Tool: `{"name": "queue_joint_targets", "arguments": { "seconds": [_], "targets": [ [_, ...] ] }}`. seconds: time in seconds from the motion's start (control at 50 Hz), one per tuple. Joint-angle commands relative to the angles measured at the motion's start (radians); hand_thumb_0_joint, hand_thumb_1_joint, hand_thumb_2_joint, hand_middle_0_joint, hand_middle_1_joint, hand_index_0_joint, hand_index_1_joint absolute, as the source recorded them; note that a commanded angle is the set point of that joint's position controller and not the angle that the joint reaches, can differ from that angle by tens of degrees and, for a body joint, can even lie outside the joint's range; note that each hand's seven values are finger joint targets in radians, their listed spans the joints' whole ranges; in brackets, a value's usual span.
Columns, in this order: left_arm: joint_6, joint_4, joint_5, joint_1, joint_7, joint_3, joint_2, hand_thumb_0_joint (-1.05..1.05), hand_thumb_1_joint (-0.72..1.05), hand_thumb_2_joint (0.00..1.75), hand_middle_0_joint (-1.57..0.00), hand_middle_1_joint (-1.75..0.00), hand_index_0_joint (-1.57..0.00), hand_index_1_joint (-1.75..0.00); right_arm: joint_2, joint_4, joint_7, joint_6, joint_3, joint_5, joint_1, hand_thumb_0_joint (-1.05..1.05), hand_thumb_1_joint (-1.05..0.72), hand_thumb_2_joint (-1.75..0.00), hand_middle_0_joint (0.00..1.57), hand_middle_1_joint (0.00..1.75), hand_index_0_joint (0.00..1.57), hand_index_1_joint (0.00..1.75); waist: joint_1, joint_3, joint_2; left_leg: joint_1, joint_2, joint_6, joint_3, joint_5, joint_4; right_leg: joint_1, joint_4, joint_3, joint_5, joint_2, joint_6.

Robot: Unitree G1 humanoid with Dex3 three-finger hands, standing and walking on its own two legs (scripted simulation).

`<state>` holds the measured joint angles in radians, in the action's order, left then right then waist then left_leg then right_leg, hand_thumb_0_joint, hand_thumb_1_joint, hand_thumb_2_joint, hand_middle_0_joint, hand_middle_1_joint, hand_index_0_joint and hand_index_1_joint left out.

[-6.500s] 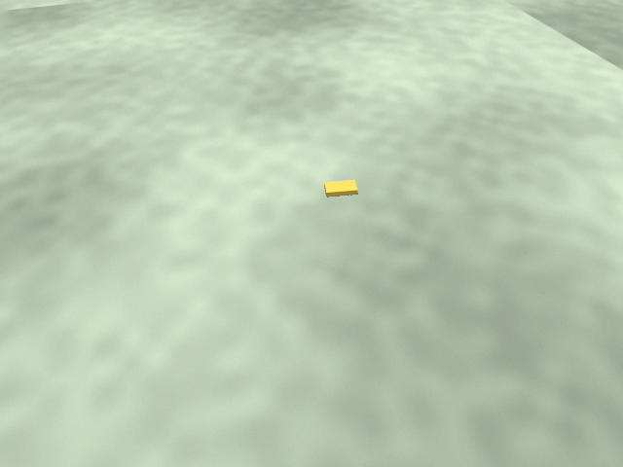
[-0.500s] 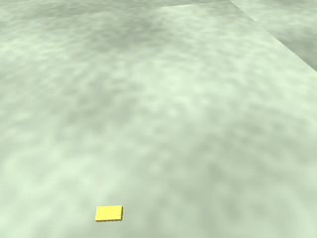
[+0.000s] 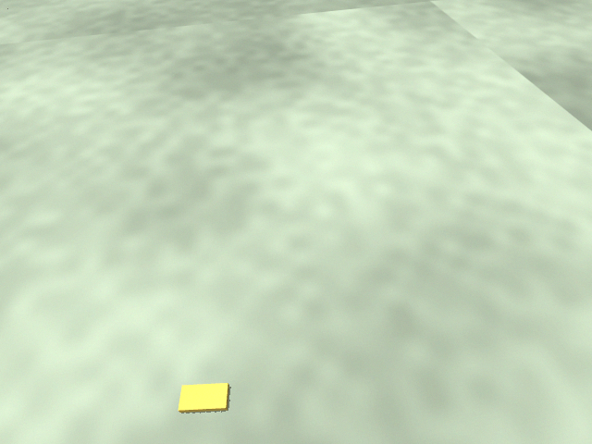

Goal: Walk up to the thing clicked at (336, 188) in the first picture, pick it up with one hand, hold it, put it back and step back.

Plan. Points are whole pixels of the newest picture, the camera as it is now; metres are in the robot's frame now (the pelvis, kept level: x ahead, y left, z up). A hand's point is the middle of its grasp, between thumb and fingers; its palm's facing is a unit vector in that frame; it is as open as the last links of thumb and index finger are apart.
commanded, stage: stand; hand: left
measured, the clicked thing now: (204, 397) +0.40 +0.34 -0.77
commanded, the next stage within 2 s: none
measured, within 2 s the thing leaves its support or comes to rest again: neither
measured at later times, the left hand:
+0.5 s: hand out of the picture +0.08 +0.25 -0.16, palm faces -0.03 -0.94 -0.34, open 7.4 cm
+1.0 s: hand out of the picture +0.08 +0.26 -0.16, palm faces -0.03 -0.94 -0.35, open 7.4 cm
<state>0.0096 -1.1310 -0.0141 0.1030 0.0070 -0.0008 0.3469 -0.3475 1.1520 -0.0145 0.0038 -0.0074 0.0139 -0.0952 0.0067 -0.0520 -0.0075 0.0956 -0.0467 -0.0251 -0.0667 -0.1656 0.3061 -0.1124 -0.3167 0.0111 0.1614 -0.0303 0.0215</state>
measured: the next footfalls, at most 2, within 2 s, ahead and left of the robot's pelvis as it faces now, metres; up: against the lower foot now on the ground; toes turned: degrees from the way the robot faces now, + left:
none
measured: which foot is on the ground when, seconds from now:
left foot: down 0.00-1.00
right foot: down 0.00-1.00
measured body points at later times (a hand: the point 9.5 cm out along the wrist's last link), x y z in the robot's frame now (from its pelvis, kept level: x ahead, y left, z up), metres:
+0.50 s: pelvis +0.00 +0.00 +0.00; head +0.01 +0.00 +0.45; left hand +0.08 +0.30 -0.13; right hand +0.07 -0.30 -0.13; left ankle +0.00 +0.13 -0.75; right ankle +0.01 -0.13 -0.75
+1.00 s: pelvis +0.01 +0.00 +0.00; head +0.01 +0.00 +0.45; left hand +0.08 +0.30 -0.13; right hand +0.08 -0.30 -0.13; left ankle +0.00 +0.13 -0.75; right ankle +0.01 -0.13 -0.75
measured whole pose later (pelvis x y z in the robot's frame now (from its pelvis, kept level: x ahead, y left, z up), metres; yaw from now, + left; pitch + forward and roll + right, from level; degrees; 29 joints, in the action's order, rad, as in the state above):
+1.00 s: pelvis +0.01 +0.00 +0.00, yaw +0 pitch -2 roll +0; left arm 0.01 -1.12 -0.02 0.12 0.01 0.00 0.35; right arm -0.35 1.14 -0.01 0.00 0.00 0.01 -0.10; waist 0.00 -0.04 0.00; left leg 0.09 -0.05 -0.02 -0.07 -0.18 0.31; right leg -0.10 -0.31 0.01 0.17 -0.03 0.02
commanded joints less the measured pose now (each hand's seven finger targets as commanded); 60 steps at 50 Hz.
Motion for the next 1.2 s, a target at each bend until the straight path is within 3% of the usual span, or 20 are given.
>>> {"name": "queue_joint_targets", "arguments": {
  "seconds": [0.0,1.18],
  "targets": [
    [0.016,0.057,0.006,-0.045,-0.011,0.042,0.224,0.00,0.90,0.90,-0.20,-0.30,-0.20,-0.30,-0.209,-0.064,0.016,0.025,-0.036,-0.003,0.043,0.00,-0.90,-0.90,0.20,0.30,0.20,0.30,-0.002,0.065,0.016,-0.019,-0.099,0.028,0.096,0.053,-0.058,-0.018,0.059,-0.094,-0.097,-0.107,-0.033],
    [0.019,0.067,0.002,-0.031,-0.014,0.039,0.224,0.00,0.90,0.90,-0.20,-0.30,-0.20,-0.30,-0.213,-0.078,0.019,0.023,-0.035,-0.003,0.031,0.00,-0.90,-0.90,0.20,0.30,0.20,0.30,-0.001,0.069,0.009,-0.020,-0.106,0.036,0.095,0.104,-0.045,0.002,0.049,-0.081,-0.138,-0.110,-0.033]
  ]
}}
